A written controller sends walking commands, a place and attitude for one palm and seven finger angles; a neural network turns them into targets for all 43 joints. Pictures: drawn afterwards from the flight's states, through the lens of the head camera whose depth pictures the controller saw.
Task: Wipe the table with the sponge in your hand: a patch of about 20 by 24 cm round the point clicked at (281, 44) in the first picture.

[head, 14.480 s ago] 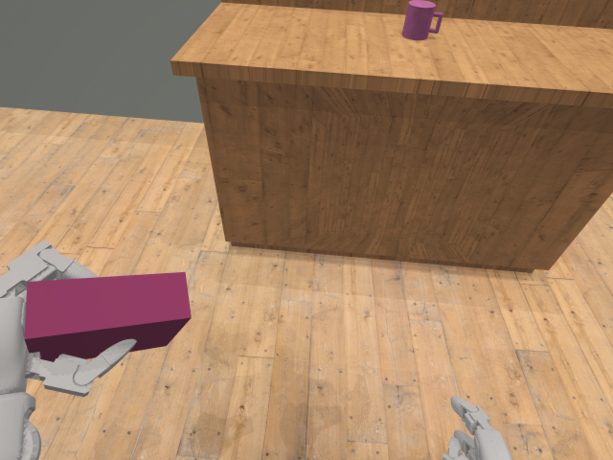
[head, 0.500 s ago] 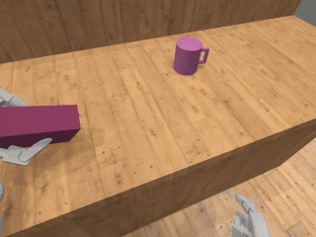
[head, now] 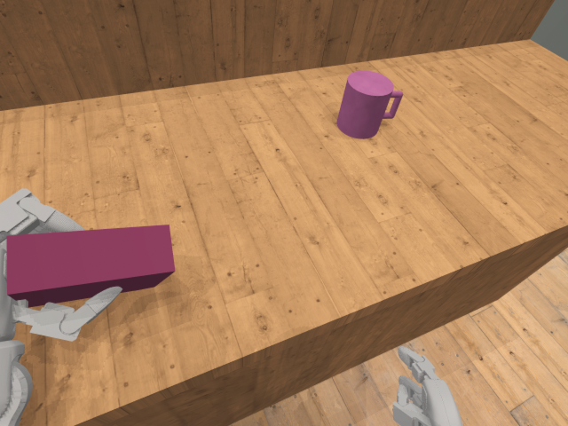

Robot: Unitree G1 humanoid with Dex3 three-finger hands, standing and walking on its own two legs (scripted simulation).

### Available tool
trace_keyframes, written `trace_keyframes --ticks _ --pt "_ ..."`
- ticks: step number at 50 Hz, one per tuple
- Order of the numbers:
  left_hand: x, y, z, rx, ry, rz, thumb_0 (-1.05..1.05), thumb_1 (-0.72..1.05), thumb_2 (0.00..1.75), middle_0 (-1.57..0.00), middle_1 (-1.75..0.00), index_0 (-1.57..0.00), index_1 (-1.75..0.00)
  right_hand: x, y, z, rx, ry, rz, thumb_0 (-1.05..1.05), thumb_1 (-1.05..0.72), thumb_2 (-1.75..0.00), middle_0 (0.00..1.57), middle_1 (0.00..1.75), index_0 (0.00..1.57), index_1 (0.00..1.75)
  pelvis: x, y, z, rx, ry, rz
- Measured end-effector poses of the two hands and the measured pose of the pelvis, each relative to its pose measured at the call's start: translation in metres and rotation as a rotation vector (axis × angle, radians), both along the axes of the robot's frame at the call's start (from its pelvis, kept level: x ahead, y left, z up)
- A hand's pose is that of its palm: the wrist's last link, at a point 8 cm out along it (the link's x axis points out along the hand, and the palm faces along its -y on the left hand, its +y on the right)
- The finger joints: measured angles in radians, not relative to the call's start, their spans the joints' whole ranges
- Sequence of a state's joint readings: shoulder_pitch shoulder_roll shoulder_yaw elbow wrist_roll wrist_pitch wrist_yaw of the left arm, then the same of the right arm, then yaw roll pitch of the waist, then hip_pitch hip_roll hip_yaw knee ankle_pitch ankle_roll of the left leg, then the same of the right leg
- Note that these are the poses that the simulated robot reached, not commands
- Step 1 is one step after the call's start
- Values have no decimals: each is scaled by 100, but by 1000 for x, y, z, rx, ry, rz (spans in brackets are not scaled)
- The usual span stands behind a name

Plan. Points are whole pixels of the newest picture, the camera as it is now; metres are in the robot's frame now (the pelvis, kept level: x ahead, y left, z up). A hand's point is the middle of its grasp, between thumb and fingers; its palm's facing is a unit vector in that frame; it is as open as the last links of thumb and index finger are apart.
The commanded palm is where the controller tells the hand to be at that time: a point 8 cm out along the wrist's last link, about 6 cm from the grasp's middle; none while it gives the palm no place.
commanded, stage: come to a stop and stand still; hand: left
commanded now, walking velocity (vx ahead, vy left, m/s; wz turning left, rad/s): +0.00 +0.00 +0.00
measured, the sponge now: (119, 264) +0.24 +0.21 +0.14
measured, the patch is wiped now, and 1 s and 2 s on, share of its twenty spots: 0.00 0.00 0.00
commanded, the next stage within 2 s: look again from close up in 0.18 s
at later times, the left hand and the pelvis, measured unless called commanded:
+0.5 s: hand (63, 265) +0.22 +0.25 +0.16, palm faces +0.44 -0.83 -0.35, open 9.3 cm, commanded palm +0.16 +0.28 +0.18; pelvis +0.01 -0.01 +0.00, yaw +1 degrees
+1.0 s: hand (108, 259) +0.23 +0.21 +0.17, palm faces +0.44 -0.82 -0.37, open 9.3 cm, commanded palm +0.17 +0.24 +0.18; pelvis +0.01 -0.05 +0.00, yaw +1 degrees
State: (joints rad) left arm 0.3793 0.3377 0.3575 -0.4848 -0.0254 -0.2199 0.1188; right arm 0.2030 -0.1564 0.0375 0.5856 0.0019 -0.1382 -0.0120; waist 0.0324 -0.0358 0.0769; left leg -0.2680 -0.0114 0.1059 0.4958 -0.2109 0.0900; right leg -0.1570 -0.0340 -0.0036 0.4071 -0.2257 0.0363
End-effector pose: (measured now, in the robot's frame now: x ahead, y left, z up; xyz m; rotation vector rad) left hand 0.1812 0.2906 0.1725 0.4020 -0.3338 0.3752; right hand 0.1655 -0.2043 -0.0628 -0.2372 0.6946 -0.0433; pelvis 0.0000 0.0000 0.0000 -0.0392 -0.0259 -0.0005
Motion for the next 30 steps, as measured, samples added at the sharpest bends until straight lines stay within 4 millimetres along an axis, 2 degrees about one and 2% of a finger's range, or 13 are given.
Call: trace_keyframes --ticks 8,30 --pt "2 3 3 24 4 -17 -2 -42 104 -81 -139 -81 -139 13 4 4 -3 -18 5 1 -90 -90 20 30 21 30 2 4 0 -1 -1 3" --pt "0 -4 4 26 33 56 -2 -42 104 -81 -139 -81 -139 15 -23 -1 -22 17 -25 1 -90 -90 20 30 21 30 9 -10 2 3 0 15"
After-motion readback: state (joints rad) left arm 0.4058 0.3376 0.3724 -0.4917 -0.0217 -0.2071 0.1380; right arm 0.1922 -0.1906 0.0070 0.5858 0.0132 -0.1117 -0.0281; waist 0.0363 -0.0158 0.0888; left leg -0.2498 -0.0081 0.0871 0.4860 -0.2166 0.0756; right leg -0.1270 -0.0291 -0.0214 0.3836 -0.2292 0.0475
